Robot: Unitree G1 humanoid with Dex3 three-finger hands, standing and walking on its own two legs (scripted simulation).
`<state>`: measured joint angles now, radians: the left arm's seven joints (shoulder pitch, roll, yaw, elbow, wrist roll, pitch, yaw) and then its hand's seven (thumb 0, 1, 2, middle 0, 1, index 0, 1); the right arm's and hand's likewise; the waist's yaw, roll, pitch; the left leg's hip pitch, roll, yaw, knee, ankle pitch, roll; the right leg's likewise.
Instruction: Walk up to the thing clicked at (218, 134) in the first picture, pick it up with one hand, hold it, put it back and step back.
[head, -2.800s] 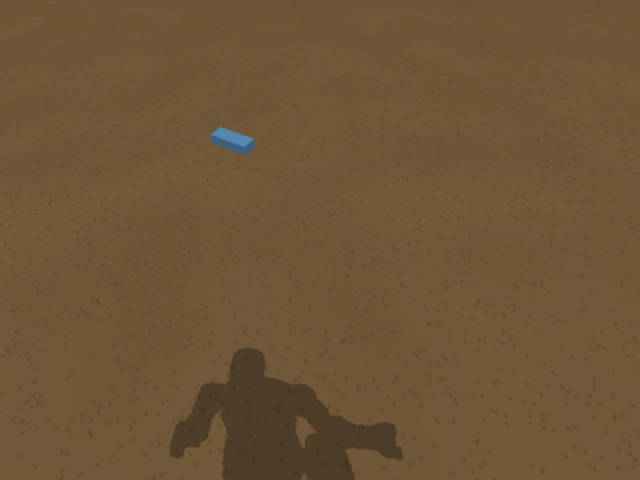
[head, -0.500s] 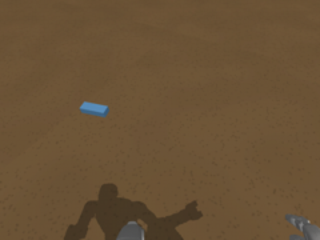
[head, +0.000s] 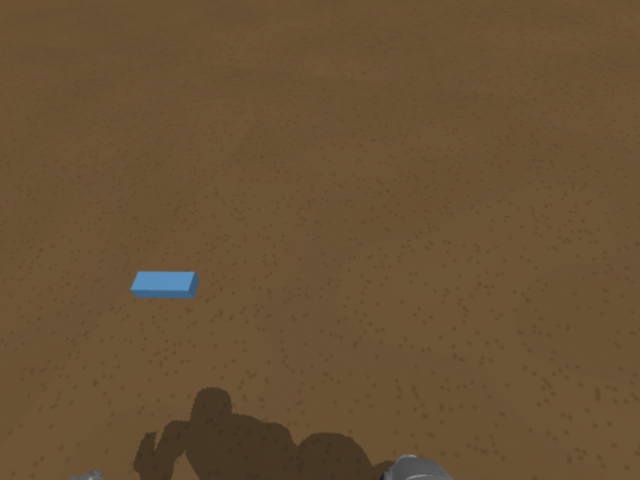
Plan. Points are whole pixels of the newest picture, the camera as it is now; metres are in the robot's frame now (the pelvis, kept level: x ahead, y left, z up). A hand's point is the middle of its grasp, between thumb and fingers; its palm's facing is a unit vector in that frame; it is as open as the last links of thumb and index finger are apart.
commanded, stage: walk up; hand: left
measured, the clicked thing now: (165, 284) +0.90 +0.63 -0.72
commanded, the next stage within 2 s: none
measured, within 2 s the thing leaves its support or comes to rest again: neither
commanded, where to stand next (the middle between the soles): +0.50 +0.54 m, yaw -6 degrees
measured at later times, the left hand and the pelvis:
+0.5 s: hand out of the picture +0.17 +0.51 -0.15, palm faces -0.05 -0.85 -0.53, open 7.4 cm; pelvis +0.14 +0.18 -0.01, yaw +0 degrees
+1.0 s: hand out of the picture +0.34 +0.60 -0.09, palm faces +0.00 -0.82 -0.57, open 7.4 cm; pelvis +0.26 +0.30 +0.00, yaw -2 degrees
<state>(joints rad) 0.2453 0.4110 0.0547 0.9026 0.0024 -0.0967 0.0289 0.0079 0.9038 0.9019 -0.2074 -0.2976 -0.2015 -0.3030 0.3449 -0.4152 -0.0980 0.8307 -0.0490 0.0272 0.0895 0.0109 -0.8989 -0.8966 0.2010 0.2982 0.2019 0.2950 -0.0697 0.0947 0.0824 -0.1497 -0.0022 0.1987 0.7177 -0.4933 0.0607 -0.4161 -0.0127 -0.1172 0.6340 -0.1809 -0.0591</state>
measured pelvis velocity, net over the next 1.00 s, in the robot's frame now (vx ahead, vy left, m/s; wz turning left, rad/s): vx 0.26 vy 0.30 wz -0.03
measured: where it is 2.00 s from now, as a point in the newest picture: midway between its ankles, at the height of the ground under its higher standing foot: (157, 400)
